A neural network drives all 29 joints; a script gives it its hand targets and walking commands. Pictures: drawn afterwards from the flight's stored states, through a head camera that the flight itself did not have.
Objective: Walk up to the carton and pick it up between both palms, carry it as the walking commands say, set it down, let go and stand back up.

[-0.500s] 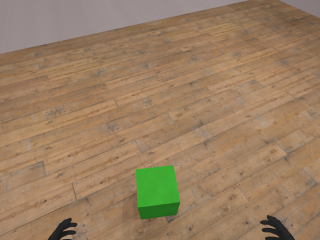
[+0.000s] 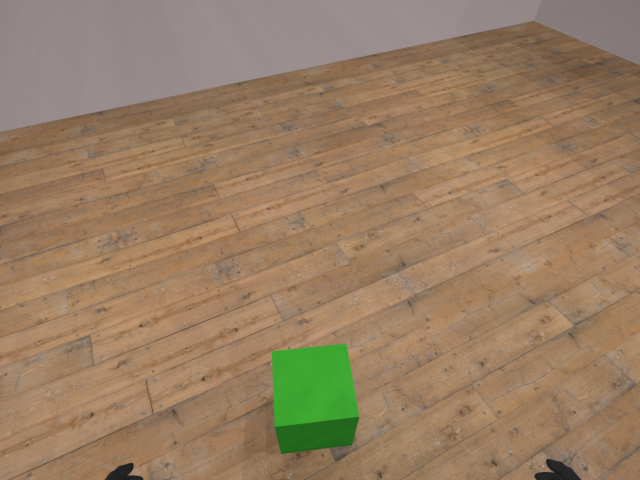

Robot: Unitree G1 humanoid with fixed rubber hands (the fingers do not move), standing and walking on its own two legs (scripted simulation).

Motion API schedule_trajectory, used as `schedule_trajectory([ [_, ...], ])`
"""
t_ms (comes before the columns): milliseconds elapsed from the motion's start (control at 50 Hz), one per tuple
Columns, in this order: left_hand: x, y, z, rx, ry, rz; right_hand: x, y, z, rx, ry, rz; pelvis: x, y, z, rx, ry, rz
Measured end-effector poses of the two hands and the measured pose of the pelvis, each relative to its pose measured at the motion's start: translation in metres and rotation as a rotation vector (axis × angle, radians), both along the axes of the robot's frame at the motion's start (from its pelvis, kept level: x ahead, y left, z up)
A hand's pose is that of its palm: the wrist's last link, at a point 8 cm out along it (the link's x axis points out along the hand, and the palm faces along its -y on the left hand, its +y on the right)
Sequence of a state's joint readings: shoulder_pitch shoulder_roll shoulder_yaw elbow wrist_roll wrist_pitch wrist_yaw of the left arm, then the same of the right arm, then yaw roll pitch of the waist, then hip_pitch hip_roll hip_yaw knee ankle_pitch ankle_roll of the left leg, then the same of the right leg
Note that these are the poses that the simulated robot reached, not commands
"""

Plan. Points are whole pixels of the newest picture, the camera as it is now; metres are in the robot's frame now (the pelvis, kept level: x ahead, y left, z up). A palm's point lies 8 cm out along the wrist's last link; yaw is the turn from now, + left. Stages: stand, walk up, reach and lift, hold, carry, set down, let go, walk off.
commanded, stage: stand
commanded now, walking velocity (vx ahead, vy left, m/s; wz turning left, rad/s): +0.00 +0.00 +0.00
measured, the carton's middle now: (313, 399) +0.47 +0.03 -0.65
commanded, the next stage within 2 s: none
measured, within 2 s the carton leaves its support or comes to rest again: neither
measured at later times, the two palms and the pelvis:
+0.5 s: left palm out of the picture +0.07 +0.30 -0.11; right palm out of the picture +0.07 -0.32 -0.10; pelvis -0.02 -0.01 +0.00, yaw +1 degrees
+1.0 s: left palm out of the picture +0.07 +0.31 -0.10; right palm out of the picture +0.08 -0.32 -0.10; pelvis -0.01 -0.01 +0.00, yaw +1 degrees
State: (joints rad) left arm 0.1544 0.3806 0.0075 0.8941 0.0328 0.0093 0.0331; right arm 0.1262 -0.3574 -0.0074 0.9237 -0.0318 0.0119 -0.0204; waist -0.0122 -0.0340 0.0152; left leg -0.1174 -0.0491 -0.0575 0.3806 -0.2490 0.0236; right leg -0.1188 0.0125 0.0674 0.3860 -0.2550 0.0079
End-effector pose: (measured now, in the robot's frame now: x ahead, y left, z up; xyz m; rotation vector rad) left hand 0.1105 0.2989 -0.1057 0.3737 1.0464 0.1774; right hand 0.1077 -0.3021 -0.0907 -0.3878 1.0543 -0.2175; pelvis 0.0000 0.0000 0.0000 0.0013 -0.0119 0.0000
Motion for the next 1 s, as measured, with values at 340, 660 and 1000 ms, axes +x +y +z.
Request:
schedule_trajectory([
  [340,-0.036,0.000,0.001,0.011,0.058,0.037,-0.034,-0.014,-0.008,0.004,0.077,-0.005,-0.015,-0.008,0.003,0.001,-0.025,0.012],
  [660,-0.042,0.002,0.000,0.013,0.089,0.057,-0.037,-0.021,-0.008,-0.007,0.103,-0.002,-0.015,-0.010,0.003,0.000,-0.026,0.014],
  [1000,-0.039,0.007,0.001,0.016,0.094,0.061,-0.030,-0.020,-0.007,-0.012,0.092,0.003,-0.014,-0.007,0.004,0.001,-0.026,0.011],
])
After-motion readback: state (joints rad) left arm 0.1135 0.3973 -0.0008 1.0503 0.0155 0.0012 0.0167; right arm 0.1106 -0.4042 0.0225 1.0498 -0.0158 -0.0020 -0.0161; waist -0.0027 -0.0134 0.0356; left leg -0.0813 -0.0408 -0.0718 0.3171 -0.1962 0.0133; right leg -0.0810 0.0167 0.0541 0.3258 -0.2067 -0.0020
